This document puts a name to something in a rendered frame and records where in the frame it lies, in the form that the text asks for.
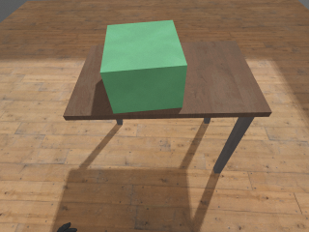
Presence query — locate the carton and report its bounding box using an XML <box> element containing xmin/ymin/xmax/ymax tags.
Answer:
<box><xmin>100</xmin><ymin>19</ymin><xmax>187</xmax><ymax>114</ymax></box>

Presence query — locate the robot left hand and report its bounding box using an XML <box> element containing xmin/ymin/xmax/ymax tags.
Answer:
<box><xmin>57</xmin><ymin>222</ymin><xmax>77</xmax><ymax>232</ymax></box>

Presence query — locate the table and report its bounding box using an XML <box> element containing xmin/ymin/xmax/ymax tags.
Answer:
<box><xmin>63</xmin><ymin>41</ymin><xmax>272</xmax><ymax>174</ymax></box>

